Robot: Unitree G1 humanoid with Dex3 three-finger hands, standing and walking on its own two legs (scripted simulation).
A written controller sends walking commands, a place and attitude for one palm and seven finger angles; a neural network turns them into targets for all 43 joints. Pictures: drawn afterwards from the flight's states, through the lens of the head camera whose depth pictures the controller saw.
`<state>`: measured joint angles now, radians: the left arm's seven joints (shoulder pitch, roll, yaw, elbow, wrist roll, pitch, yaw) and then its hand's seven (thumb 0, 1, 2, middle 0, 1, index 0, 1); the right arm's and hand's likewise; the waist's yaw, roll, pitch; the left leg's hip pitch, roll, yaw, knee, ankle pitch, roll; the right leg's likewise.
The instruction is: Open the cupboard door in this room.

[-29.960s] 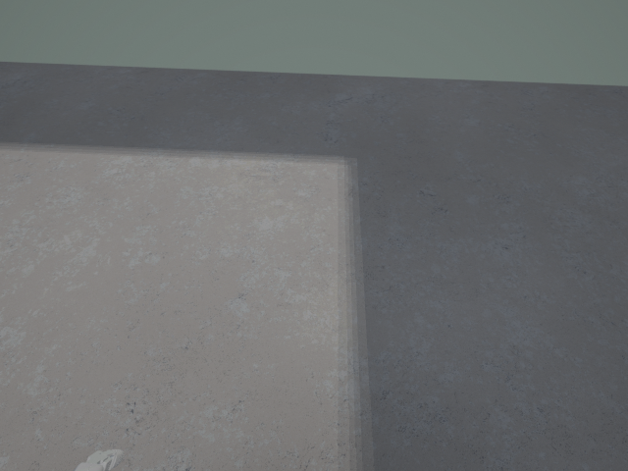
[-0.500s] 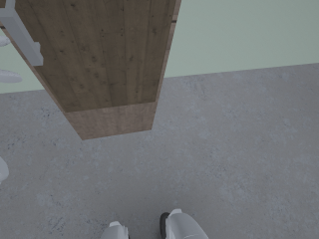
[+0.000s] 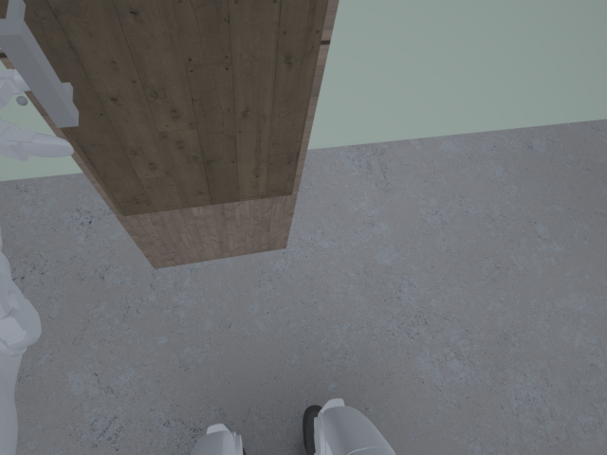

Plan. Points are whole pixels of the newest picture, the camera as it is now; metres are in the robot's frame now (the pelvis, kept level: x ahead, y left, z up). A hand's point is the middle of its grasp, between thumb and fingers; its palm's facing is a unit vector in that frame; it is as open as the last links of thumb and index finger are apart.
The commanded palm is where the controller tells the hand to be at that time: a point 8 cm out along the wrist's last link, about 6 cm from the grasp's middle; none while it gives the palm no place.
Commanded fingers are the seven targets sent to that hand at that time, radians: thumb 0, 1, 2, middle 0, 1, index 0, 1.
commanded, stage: slide the fingers in behind the handle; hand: left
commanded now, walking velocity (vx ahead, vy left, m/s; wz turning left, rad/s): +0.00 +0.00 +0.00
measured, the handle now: (43, 66) +0.57 +0.26 +0.10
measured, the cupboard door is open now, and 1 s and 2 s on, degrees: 0 0 0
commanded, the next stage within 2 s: close the thumb around the handle in 1.10 s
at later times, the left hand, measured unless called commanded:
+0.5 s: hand (51, 101) +0.52 +0.24 +0.10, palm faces +0.08 -1.00 +0.01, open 14.0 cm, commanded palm +0.50 +0.28 +0.10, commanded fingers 0.00 -0.50 0.30 -0.30 -1.20 -0.30 -1.20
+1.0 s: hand (58, 102) +0.51 +0.23 +0.11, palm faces +0.10 -0.99 +0.00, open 14.0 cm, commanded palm +0.49 +0.27 +0.10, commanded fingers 0.00 -0.50 0.30 -0.30 -1.20 -0.30 -1.20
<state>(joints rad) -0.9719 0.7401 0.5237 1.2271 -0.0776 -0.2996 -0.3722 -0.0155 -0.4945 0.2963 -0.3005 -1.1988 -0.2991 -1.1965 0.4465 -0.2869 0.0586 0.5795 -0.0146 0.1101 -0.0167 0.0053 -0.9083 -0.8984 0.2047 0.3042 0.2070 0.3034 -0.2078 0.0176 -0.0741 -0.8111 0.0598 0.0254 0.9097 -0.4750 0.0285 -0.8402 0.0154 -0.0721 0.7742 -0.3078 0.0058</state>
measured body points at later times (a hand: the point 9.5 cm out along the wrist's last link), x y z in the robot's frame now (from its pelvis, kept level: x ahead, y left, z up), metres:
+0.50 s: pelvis +0.00 +0.00 +0.00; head +0.13 +0.03 +0.43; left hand +0.51 +0.29 +0.10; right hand -0.02 -0.26 -0.10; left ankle -0.04 +0.09 -0.69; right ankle +0.03 -0.13 -0.69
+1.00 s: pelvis +0.00 +0.00 +0.00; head +0.12 +0.01 +0.43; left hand +0.50 +0.28 +0.11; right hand -0.02 -0.27 -0.10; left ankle -0.04 +0.09 -0.69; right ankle +0.03 -0.13 -0.69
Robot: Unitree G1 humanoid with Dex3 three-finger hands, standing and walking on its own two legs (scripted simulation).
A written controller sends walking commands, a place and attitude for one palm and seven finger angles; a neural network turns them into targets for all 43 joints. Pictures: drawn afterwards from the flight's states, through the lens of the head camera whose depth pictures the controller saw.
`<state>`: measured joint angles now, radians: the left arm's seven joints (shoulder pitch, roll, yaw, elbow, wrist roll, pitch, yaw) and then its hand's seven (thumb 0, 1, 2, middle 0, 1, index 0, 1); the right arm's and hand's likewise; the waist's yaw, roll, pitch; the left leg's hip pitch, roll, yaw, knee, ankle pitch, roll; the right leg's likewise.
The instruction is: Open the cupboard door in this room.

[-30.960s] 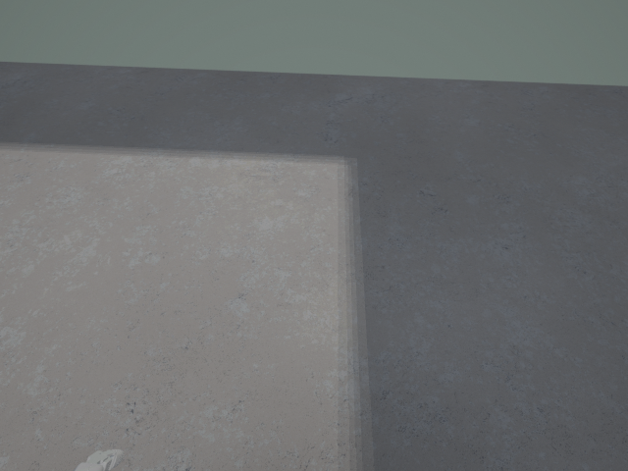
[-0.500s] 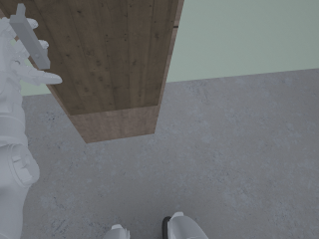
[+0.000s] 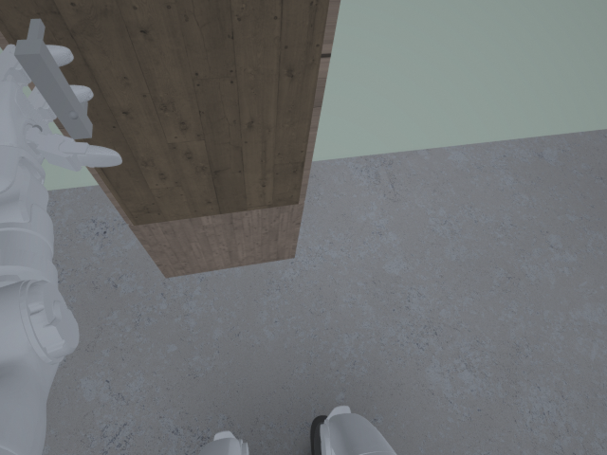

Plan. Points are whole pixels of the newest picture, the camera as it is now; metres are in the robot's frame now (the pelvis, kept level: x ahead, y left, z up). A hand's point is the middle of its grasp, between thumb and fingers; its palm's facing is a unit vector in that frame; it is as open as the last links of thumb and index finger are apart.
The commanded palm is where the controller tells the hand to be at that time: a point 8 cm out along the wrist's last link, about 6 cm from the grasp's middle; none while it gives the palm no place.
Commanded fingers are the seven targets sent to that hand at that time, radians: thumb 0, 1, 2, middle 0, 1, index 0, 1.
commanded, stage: slide the fingers in behind the handle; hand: left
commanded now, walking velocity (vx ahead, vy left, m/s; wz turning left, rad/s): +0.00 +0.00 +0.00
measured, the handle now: (60, 82) +0.58 +0.26 +0.10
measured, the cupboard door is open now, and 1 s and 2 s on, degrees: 0 0 44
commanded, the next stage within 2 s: close the thumb around the handle in 0.10 s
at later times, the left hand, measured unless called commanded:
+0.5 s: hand (76, 114) +0.52 +0.23 +0.10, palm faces +0.10 -1.00 -0.01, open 11.4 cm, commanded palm +0.50 +0.27 +0.10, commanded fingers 0.00 0.40 0.68 -0.36 -1.30 -0.36 -1.30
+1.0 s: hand (76, 113) +0.52 +0.23 +0.10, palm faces +0.10 -1.00 +0.00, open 5.9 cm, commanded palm +0.50 +0.27 +0.10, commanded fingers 0.00 0.90 0.90 -0.40 -1.35 -0.40 -1.35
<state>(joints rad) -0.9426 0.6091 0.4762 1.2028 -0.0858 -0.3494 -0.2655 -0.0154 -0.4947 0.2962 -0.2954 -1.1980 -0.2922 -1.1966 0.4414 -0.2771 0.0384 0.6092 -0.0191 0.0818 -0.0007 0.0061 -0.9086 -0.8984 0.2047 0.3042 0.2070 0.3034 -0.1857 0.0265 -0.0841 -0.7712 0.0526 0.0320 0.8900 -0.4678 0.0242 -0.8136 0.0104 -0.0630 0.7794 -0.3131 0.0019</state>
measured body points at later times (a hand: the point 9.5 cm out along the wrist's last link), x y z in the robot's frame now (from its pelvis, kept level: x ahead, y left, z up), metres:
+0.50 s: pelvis +0.00 +0.00 +0.00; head +0.13 +0.02 +0.43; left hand +0.51 +0.28 +0.10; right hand -0.02 -0.26 -0.11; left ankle -0.03 +0.10 -0.69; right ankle +0.03 -0.13 -0.69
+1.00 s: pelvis +0.00 +0.00 +0.00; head +0.13 +0.03 +0.43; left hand +0.51 +0.28 +0.10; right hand -0.02 -0.26 -0.11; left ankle -0.03 +0.10 -0.69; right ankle +0.03 -0.13 -0.69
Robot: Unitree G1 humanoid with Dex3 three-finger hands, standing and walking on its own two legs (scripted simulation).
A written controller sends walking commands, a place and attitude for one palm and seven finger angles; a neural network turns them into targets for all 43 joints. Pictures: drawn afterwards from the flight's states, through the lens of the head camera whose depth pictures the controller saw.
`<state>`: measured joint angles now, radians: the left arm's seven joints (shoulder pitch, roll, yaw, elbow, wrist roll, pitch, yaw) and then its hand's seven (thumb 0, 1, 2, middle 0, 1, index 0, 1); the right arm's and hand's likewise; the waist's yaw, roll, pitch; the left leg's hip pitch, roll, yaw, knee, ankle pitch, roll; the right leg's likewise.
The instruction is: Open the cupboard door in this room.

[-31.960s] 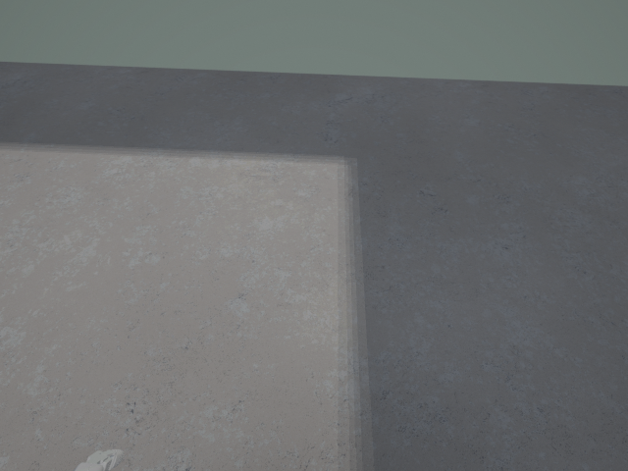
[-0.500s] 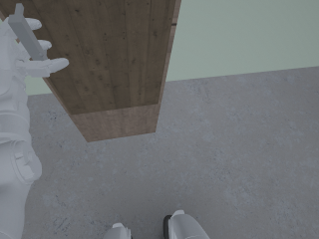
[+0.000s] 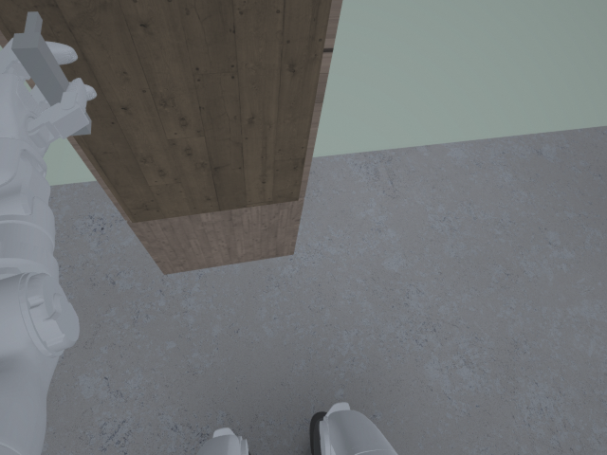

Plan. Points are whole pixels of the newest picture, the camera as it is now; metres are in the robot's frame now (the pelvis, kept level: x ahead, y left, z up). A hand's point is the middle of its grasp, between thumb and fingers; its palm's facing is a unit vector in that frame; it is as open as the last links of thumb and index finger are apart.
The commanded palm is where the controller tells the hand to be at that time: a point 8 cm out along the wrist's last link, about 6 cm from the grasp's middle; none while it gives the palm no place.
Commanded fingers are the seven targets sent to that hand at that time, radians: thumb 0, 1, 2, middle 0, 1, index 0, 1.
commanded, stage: pull the door open along its arc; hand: left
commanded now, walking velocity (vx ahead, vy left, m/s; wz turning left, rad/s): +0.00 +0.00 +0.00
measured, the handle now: (58, 77) +0.58 +0.25 +0.10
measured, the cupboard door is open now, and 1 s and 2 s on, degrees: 0 44 44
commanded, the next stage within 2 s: open thumb and fingers to let go in 0.94 s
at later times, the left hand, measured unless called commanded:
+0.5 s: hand (94, 165) +0.44 +0.19 +0.10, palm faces +0.13 -0.99 +0.04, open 6.3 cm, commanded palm +0.38 +0.22 +0.10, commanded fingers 0.00 0.90 0.90 -0.40 -1.35 -0.40 -1.35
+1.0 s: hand (220, 260) +0.32 +0.06 +0.11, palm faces +0.42 -0.91 -0.02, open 6.4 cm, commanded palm +0.26 +0.09 +0.10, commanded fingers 0.00 0.90 0.90 -0.40 -1.35 -0.40 -1.35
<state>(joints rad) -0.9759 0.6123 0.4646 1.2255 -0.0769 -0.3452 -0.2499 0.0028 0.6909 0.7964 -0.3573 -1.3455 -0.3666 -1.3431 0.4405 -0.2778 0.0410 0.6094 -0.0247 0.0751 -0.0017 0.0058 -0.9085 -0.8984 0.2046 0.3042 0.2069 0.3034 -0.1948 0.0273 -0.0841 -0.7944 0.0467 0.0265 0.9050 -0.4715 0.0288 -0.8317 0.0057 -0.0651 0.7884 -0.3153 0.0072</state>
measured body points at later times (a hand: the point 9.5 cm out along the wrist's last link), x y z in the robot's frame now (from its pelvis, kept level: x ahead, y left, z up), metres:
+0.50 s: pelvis +0.02 +0.00 +0.02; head +0.09 +0.01 +0.46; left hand +0.43 +0.25 +0.10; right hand +0.07 -0.26 -0.10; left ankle -0.03 +0.09 -0.69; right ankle +0.03 -0.13 -0.69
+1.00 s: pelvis +0.01 -0.02 +0.02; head +0.03 -0.03 +0.47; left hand +0.29 +0.11 +0.11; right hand +0.21 -0.22 -0.07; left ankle -0.03 +0.09 -0.69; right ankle +0.03 -0.13 -0.69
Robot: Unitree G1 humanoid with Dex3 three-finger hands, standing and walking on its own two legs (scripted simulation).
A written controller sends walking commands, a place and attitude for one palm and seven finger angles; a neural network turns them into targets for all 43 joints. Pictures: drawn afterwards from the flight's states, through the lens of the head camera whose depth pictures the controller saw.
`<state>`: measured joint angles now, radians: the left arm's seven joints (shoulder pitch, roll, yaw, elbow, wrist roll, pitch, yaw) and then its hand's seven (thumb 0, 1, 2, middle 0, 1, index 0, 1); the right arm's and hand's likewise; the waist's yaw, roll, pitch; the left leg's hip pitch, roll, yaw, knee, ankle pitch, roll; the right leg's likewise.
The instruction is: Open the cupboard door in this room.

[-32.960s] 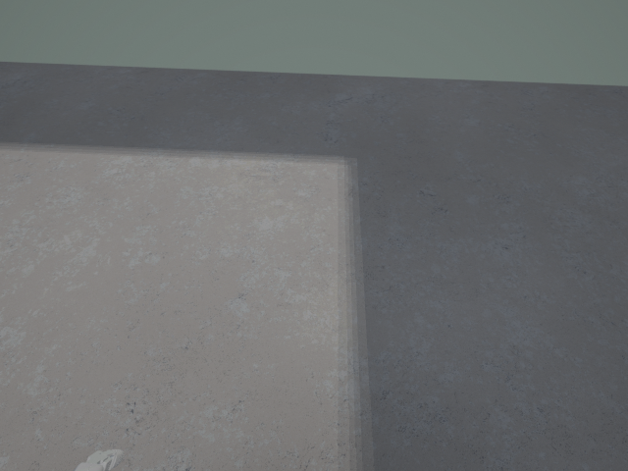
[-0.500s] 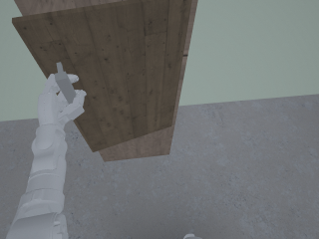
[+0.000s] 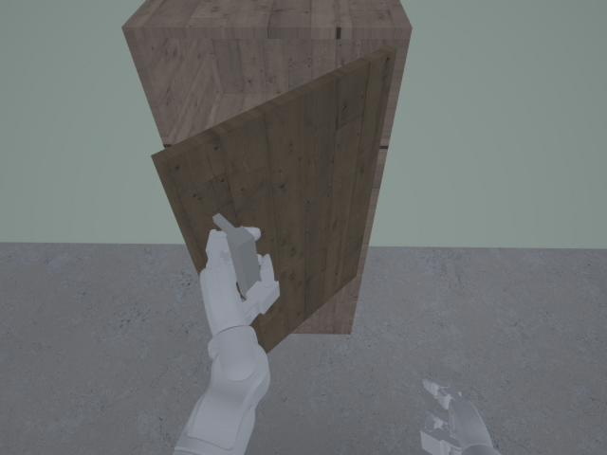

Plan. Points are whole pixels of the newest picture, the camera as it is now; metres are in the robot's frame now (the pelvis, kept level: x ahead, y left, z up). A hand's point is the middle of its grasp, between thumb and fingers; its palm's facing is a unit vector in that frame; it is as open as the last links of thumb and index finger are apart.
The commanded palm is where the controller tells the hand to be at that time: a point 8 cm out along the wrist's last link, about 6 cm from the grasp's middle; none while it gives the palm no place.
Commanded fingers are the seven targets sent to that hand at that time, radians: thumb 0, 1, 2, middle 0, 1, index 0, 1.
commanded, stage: open thumb and fingers to let go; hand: left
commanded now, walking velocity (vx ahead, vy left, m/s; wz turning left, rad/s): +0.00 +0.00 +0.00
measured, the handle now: (237, 258) +0.35 +0.12 +0.08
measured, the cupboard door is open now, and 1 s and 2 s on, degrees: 44 44 47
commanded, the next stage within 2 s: slide the hand sideways off the handle in 0.86 s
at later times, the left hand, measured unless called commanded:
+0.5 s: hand (271, 287) +0.31 +0.06 +0.08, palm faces +0.45 -0.89 -0.02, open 11.6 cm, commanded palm +0.26 +0.10 +0.08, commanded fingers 0.00 -0.50 0.30 -0.28 -1.10 -0.28 -1.10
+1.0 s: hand (268, 286) +0.31 +0.07 +0.08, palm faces +0.40 -0.92 -0.02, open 15.1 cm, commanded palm +0.27 +0.11 +0.08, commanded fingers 0.00 -0.50 0.30 -0.15 -0.30 -0.15 -0.30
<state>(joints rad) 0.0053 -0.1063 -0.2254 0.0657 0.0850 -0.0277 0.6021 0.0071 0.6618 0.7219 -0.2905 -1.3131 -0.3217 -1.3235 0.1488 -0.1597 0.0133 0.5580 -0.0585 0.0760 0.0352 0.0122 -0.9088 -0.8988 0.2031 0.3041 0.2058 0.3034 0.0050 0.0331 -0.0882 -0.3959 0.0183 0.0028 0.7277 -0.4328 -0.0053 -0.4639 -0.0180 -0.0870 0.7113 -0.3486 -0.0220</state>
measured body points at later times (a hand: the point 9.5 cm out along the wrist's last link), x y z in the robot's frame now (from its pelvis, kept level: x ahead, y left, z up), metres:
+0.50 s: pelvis -0.02 -0.02 +0.00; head -0.01 -0.04 +0.45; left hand +0.28 +0.11 +0.09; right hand +0.14 -0.25 -0.11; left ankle -0.04 +0.12 -0.72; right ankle +0.01 -0.11 -0.72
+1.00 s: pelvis -0.04 +0.00 -0.01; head -0.02 -0.01 +0.44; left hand +0.28 +0.11 +0.09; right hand +0.14 -0.22 -0.11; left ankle -0.04 +0.12 -0.72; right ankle +0.01 -0.11 -0.72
